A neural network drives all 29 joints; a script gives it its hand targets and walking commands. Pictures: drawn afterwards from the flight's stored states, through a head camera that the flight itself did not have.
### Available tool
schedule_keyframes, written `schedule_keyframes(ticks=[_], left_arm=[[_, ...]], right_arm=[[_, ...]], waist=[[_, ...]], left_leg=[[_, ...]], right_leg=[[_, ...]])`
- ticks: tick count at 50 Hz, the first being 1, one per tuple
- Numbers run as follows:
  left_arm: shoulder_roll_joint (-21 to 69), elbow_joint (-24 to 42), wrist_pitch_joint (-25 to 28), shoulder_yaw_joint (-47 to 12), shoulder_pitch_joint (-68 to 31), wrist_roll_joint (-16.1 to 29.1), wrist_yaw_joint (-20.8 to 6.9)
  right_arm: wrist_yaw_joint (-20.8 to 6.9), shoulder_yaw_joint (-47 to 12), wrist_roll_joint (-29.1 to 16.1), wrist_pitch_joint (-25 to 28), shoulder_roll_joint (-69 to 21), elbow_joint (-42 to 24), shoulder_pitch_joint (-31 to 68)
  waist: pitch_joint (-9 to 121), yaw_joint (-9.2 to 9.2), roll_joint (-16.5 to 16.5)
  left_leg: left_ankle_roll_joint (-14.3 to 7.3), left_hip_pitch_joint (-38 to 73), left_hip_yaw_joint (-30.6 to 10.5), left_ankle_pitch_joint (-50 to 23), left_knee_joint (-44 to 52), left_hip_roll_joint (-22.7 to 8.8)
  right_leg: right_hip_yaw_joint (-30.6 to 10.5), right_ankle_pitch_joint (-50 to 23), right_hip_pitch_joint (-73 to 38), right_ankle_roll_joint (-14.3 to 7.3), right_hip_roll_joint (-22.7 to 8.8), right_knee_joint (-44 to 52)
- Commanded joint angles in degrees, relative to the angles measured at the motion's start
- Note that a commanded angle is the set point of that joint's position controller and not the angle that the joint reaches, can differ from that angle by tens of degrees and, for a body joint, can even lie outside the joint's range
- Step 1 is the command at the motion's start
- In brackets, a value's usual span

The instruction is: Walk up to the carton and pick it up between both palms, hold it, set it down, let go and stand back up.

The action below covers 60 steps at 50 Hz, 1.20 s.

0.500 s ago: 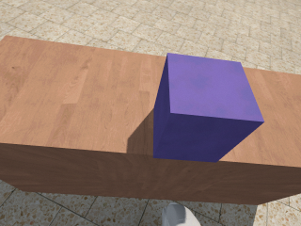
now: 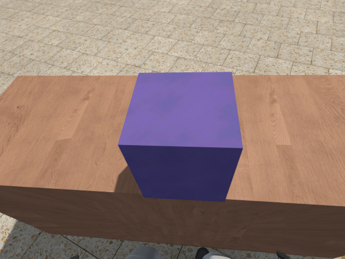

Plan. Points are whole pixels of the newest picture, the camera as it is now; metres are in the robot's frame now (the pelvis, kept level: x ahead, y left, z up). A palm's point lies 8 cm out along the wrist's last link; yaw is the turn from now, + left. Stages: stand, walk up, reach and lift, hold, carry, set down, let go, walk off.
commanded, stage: walk up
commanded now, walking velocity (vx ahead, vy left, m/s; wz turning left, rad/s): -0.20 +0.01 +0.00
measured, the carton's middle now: (183, 140) +0.37 -0.01 +0.05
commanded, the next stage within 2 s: none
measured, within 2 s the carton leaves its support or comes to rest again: neither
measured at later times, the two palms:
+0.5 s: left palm out of the picture -0.11 +0.26 -0.13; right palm out of the picture -0.21 -0.22 -0.10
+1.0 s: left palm out of the picture -0.20 +0.19 -0.13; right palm out of the picture -0.13 -0.25 -0.14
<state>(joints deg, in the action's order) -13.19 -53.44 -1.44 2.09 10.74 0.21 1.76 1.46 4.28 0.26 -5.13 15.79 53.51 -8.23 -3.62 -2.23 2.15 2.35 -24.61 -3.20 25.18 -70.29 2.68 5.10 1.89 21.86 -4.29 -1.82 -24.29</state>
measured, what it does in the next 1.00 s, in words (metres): walks backwards: left foot, then right foot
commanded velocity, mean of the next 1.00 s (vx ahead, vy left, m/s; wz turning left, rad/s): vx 0.01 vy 0.02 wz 0.00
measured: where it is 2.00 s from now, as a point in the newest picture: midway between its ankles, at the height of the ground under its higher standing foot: outside the picture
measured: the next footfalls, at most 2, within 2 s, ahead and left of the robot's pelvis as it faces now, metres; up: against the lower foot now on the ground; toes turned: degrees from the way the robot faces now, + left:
left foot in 0.28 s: -0.11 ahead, +0.07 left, +0.00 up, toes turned +8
right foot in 0.72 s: -0.15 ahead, -0.14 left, +0.00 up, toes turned -1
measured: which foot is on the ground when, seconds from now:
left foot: up 0.00-0.26, down 0.28-0.82, up 0.84-1.00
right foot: down 0.00-0.28, up 0.30-0.70, down 0.72-1.00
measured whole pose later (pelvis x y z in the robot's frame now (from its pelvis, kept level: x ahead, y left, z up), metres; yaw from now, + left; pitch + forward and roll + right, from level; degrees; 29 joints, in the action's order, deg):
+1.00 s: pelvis -0.10 -0.02 +0.01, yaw -1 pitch +0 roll +1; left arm -6.6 -65.0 2.4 0.9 26.7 -1.8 2.5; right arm 0.2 3.7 1.8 0.0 10.1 60.9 -21.8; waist 0.5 -3.7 -0.2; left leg 2.3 -23.9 4.2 20.1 -48.1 -2.2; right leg -0.1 19.7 3.2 -0.2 -1.5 -22.4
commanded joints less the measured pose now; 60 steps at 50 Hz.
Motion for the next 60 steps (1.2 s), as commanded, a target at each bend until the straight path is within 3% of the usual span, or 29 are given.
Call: schedule_keyframes(ticks=[1,10,12,13,14,15,16,17,18,19,21,25,27,31,34,36,40,41,43,44,45,47,49,52,54,56,58,59,60], left_arm=[[-9.22,2.84,0.3,1.62,-3.45,-0.14,0.91],[-12.2,1.86,-2.11,2.66,-2.36,-0.3,1.5],[-11.44,1.24,-3.06,3.01,-1.4,0.65,1.23],[-8.77,0.81,-3.41,2.62,1.5,1.4,0.73],[-5.16,-0.05,-3.89,2.51,5.8,1.69,0.1],[-6.67,1.36,-4.93,3.55,0.68,0.59,-0.61],[-6.01,3.05,-5.18,3.22,-2.62,-0.09,-1.82],[-5.14,1.63,-4.71,3.22,-0.39,0.02,-2.9],[-4.94,-1.18,-4.06,3.49,6.72,-0.2,-3.41],[-4.97,-3.05,-3.37,3.51,10.31,-1.13,-3.41],[-2.73,-4.11,-2.75,3.04,9.04,-2.34,-2.77],[-0.02,-3.57,-1.9,1.1,4.41,-1.03,-0.95],[-0.89,-3.95,-1.31,0.71,2.86,-0.7,0.0],[0.94,-7.3,-0.35,-0.51,7.84,0.0,1.2],[3.06,-11.06,1.11,-1.39,14.36,0.0,1.21],[1.62,-12.06,2.11,-1.27,16.74,-0.83,1.03],[1.32,-12.3,2.77,-1.52,16.0,-1.35,0.12],[-0.15,-12.06,2.84,-1.28,17.21,-1.8,0.3],[-1.93,-12.36,3.02,-0.29,20.42,-1.97,0.45],[-2.36,-11.87,3.25,-0.04,20.01,-2.22,0.69],[-2.49,-11.75,3.54,0.43,20.9,-2.24,0.79],[-2.01,-10.69,4.2,0.54,19.69,-2.12,1.14],[-1.4,-9.47,4.79,0.33,17.17,-1.88,1.26],[1.96,-10.95,4.94,-1.29,15.56,-0.94,1.37],[0.84,-12.85,4.41,-1.05,19.68,-1.03,1.39],[-1.65,-13.14,3.99,-0.31,19.75,-1.05,1.22],[-0.45,-13.48,3.89,-0.29,21.73,-0.57,0.84],[3.08,-13.85,3.42,-1.28,26.37,0.34,0.9],[3.97,-14.4,2.52,-1.17,28.03,0.99,1.24]], right_arm=[[-0.73,0.7,0.14,-1.12,3.51,1.41,-13.51],[-0.97,-0.99,0.48,0.23,0.76,8.58,-33.53],[-0.9,-1.46,0.55,0.93,-1.21,11.68,-40.7],[-0.75,-1.82,0.24,1.13,-1.36,12.3,-39.98],[-0.47,-1.72,0.11,1.28,1.51,9.69,-32.66],[0.27,-2.07,0.69,1.99,4.38,7.35,-24.34],[0.37,-3.0,1.27,3.03,4.12,6.01,-17.68],[-0.16,-4.46,1.37,3.67,0.87,4.57,-10.42],[-0.13,-3.58,1.8,4.38,3.15,2.45,-3.14],[0.43,-2.71,1.64,5.25,5.19,1.78,-1.77],[0.57,-3.19,1.01,6.74,2.44,3.94,-11.58],[1.36,-4.09,0.28,6.93,-3.02,8.64,-22.73],[1.75,-4.35,0.39,6.65,-4.13,10.54,-27.81],[1.81,-3.43,0.96,6.75,-1.06,11.02,-27.52],[1.47,-3.18,0.45,7.25,-1.13,10.28,-22.74],[0.75,-2.82,0.16,7.69,-2.21,9.56,-21.0],[0.02,-2.68,0.62,6.46,-4.49,8.2,-15.39],[-0.06,-2.27,0.64,5.87,-4.15,7.98,-14.52],[-0.6,-1.8,0.9,5.77,-4.42,6.09,-13.41],[-0.81,-1.25,1.1,5.79,-4.1,5.5,-12.45],[-1.14,-0.92,1.32,5.92,-4.14,4.57,-11.31],[-1.43,-0.08,1.75,6.02,-4.07,3.57,-10.03],[-1.47,0.06,1.61,5.9,-5.11,3.81,-11.07],[-1.47,-1.72,-0.21,6.28,-7.63,2.85,-10.51],[-1.33,-1.47,-0.47,6.71,-5.34,2.15,-9.76],[-0.93,-1.12,-0.24,7.07,-3.16,3.12,-12.77],[-0.61,-0.53,0.44,8.37,0.61,4.08,-19.1],[-0.5,-0.22,0.56,8.45,3.2,4.4,-20.32],[-0.41,-0.32,0.03,8.02,3.57,5.84,-21.5]], waist=[[4.44,4.77,-12.42],[7.03,5.7,-14.62],[3.12,7.37,-6.64],[0.8,5.99,6.92],[-0.69,2.82,21.57],[-8.61,2.26,19.86],[-12.57,0.61,13.37],[-12.23,-3.87,3.85],[-8.25,-8.04,0.22],[-4.44,-8.44,-0.92],[0.38,-3.28,-4.18],[-0.91,3.71,9.81],[0.17,7.19,11.9],[4.32,6.61,8.18],[6.26,2.9,3.07],[5.2,2.3,-0.15],[-8.43,0.01,-11.81],[-10.66,-1.36,-12.81],[-10.72,-2.57,-15.32],[-11.34,-2.81,-13.59],[-10.7,-3.1,-11.77],[-9.37,-2.13,-6.69],[-6.16,-0.06,-5.85],[-2.65,2.12,-12.77],[-0.22,0.51,-15.57],[0.46,2.26,-11.86],[5.96,4.55,-3.26],[11.43,3.63,7.78],[16.82,4.46,16.61]], left_leg=[[-0.88,3.36,-0.08,-2.8,1.74,0.55],[-4.94,21.9,13.47,6.91,37.72,1.07],[-6.72,23.28,11.46,-1.06,55.93,-0.68],[-7.9,17.89,3.13,1.57,64.17,-5.64],[-9.67,8.16,-18.41,21.06,68.17,-22.01],[-11.82,-9.6,-24.73,29.49,74.21,-27.91],[-10.36,-19.33,-25.83,30.63,75.55,-28.41],[-6.54,-18.94,-15.12,20.57,73.98,-21.14],[-4.85,-12.75,-5.51,10.46,71.15,-16.39],[-4.55,-6.91,0.63,3.23,68.6,-13.57],[-4.68,2.67,0.53,2.33,66.7,-12.47],[-3.83,23.86,0.02,-6.86,61.7,-12.49],[-4.82,31.07,-2.59,-17.14,57.99,-14.28],[-9.08,35.7,-4.64,-39.34,52.25,-17.73],[-8.3,27.25,-1.39,-33.96,50.28,-15.12],[-5.77,18.37,1.08,-21.31,50.16,-12.73],[-3.06,6.1,7.31,-7.07,42.67,-6.33],[-1.91,-0.05,8.58,-6.37,38.03,-5.17],[-1.08,-7.2,8.92,-1.02,31.02,-5.17],[-0.68,-11.58,7.92,0.06,26.87,-5.7],[-0.49,-14.23,6.88,0.61,23.21,-6.47],[0.1,-15.42,5.04,-3.67,19.57,-7.31],[0.69,-12.63,4.69,-7.86,19.08,-7.08],[0.11,2.46,7.07,-11.98,30.59,-4.36],[-0.19,6.74,10.34,-14.21,34.78,-1.83],[-1.18,12.38,10.57,-22.64,43.17,-1.96],[-2.13,26.11,4.25,-40.23,47.11,-9.15],[-6.71,34.61,-5.02,-58.38,43.9,-18.45],[-12.33,32.95,-10.72,-62.41,44.93,-23.0]], right_leg=[[-15.26,24.6,1.17,4.01,-13.75,17.72],[-7.63,27.35,0.03,7.24,-11.06,27.33],[-3.49,28.57,0.5,9.52,-6.18,16.72],[-1.91,32.82,2.46,8.83,-1.73,2.0],[1.52,31.52,10.14,8.35,4.16,-20.68],[-3.21,26.43,12.26,7.44,6.02,-32.72],[-11.68,19.99,9.73,5.19,2.8,-38.77],[-11.89,12.6,4.22,4.41,4.24,-40.27],[-9.35,10.25,2.39,4.31,7.42,-44.53],[-6.34,9.55,1.16,4.8,7.99,-47.22],[-4.73,8.46,0.91,5.48,6.79,-45.91],[-5.57,10.93,9.07,6.33,2.36,-23.79],[-5.42,16.01,8.38,6.57,1.73,-12.21],[-3.91,23.24,1.2,6.61,1.53,1.83],[-4.26,8.95,-12.34,5.69,-0.58,10.54],[-6.58,5.87,-18.85,4.72,-3.9,6.76],[-14.83,24.58,-9.43,2.1,-10.18,10.01],[-21.04,25.69,-10.5,0.56,-14.73,12.94],[-26.24,32.09,-13.1,-2.97,-18.32,14.7],[-27.19,27.97,-14.97,-4.22,-19.91,15.18],[-27.17,27.85,-16.35,-4.78,-20.11,15.36],[-24.0,14.13,-17.07,-4.35,-19.02,13.37],[-18.39,-2.88,-17.11,-3.44,-17.27,11.07],[-4.29,-23.75,-11.48,-0.77,-7.59,4.99],[-4.26,-22.09,-12.89,-0.83,-5.98,2.29],[-4.93,-22.63,-11.68,0.11,-6.6,-3.36],[-5.37,-8.19,-6.73,3.46,-5.42,-10.96],[-3.4,11.15,-1.88,5.67,-2.76,-16.69],[-1.38,24.28,-5.73,6.07,-0.86,-22.66]])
